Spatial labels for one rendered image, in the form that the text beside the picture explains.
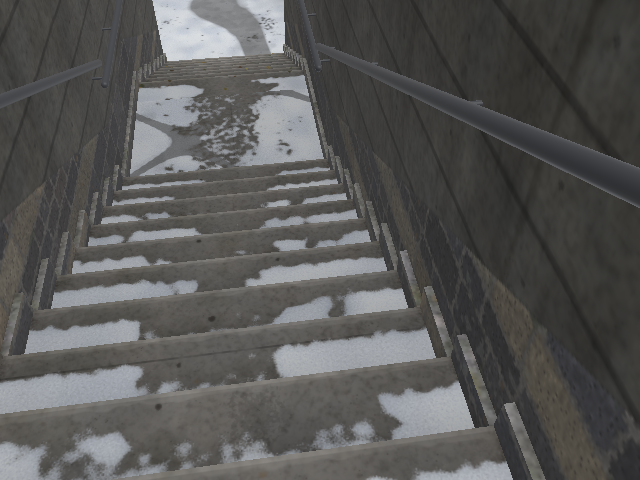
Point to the stairs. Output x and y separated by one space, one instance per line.
223 66
235 324

